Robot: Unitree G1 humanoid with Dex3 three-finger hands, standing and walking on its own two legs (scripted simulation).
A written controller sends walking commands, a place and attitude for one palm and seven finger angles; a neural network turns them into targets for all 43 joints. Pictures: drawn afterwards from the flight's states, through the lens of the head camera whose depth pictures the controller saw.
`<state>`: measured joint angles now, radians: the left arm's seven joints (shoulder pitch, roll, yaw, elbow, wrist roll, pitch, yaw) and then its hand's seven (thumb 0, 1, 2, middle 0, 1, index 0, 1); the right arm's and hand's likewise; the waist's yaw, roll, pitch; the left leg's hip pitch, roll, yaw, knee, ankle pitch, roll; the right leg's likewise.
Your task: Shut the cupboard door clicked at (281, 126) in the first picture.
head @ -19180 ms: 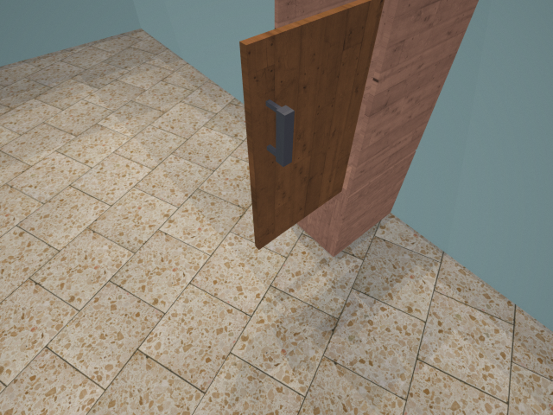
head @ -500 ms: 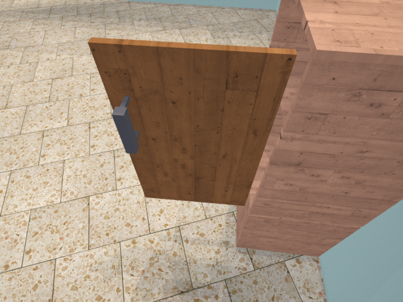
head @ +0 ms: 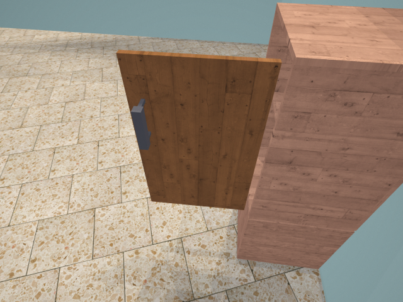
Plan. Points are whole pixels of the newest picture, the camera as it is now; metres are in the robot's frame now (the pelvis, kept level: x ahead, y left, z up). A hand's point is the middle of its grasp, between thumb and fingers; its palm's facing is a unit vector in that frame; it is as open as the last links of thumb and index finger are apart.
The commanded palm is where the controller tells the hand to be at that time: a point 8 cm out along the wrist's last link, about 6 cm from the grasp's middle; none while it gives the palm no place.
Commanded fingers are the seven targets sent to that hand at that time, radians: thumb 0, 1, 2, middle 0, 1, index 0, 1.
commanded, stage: come to a stop and stand still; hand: left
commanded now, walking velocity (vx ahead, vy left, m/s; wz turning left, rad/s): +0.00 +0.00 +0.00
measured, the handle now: (143, 124) +0.52 +0.19 +0.07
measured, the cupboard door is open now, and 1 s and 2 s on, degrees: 91 91 91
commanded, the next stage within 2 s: look again from close up in 0.18 s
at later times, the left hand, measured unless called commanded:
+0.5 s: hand out of the picture -0.01 +0.15 -0.18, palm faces +0.04 -0.99 -0.15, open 7.4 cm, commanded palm none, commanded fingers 0.00 0.90 0.90 -0.20 -0.30 -0.20 -0.30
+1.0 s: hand out of the picture +0.14 +0.20 -0.08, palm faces +0.23 -0.95 -0.19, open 7.2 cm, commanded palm +0.12 +0.22 -0.06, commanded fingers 0.00 0.90 0.90 -0.33 -0.44 -0.33 -0.44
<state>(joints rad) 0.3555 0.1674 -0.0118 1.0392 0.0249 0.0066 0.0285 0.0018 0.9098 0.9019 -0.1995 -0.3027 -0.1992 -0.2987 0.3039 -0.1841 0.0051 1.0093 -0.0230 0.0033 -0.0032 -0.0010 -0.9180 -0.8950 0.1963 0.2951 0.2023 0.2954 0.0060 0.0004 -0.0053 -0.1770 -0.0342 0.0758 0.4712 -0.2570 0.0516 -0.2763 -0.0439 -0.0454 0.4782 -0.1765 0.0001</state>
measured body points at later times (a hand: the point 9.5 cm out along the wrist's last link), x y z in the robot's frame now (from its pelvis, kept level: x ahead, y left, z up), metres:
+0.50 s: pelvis +0.01 +0.00 +0.00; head +0.01 +0.01 +0.45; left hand -0.01 +0.20 -0.16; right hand -0.02 -0.20 -0.16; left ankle +0.00 +0.08 -0.74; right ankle +0.06 -0.12 -0.74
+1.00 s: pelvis +0.02 +0.00 -0.01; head +0.01 +0.00 +0.44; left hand +0.13 +0.25 -0.06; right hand +0.08 -0.24 -0.13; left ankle +0.00 +0.09 -0.74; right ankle +0.06 -0.12 -0.74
